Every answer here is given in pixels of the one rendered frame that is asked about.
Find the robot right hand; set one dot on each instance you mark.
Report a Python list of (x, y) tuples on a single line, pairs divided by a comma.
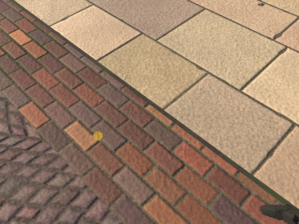
[(287, 213)]

